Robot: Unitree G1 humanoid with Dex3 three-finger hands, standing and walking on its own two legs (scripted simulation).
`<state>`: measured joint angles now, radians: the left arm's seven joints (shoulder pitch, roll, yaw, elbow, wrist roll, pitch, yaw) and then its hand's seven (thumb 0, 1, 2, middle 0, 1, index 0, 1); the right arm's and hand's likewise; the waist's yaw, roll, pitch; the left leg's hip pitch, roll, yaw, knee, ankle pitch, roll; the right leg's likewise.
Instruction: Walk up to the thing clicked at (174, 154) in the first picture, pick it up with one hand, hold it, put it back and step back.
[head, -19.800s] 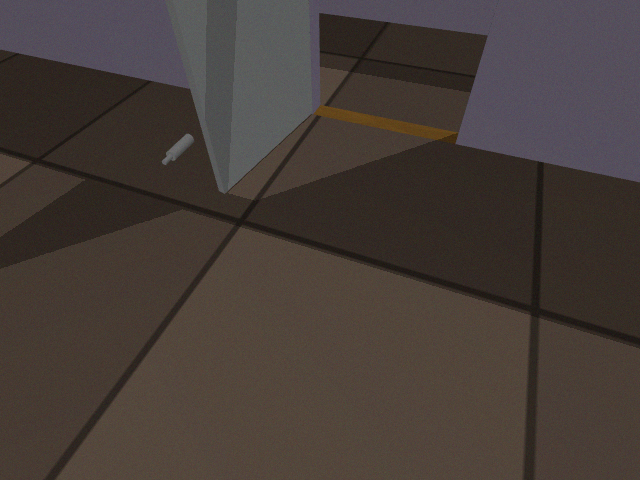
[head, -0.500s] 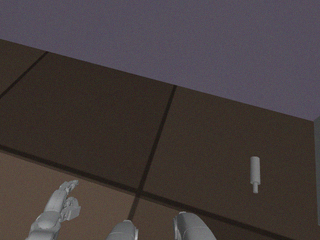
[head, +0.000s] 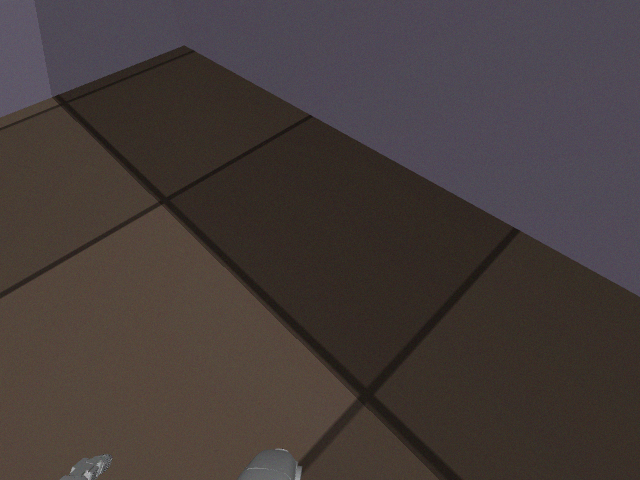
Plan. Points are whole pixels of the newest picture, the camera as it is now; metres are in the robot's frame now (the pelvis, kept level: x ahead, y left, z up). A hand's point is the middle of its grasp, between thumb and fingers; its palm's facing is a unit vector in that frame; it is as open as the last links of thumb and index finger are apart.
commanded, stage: walk up
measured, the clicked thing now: out of the picture +0.26 -0.78 -0.74
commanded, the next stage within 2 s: stand in 1.66 s
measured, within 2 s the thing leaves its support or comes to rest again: neither
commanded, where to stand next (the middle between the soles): +0.13 +0.02 m, yaw +30 degrees
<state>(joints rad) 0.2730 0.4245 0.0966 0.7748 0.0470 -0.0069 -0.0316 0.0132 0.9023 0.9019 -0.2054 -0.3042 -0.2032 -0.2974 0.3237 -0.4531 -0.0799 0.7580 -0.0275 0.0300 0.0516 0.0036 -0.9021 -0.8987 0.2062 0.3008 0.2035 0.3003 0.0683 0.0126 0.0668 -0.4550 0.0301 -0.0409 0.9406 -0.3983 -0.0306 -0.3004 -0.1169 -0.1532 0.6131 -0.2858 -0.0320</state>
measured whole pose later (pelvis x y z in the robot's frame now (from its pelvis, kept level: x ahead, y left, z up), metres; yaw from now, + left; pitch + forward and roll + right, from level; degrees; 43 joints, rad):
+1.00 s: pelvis +0.04 -0.01 -0.02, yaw +29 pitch -3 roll +1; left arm 0.21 0.42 0.07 0.88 0.01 0.05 -0.02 0.01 0.91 0.90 -0.20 -0.30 -0.20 -0.30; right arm 0.31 -0.40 -0.04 0.91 -0.03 -0.03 0.00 0.00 -0.90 -0.90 0.21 0.30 0.20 0.30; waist 0.03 -0.06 0.07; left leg -0.31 -0.04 0.02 0.72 -0.36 0.04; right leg -0.40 -0.10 -0.11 0.81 -0.44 -0.02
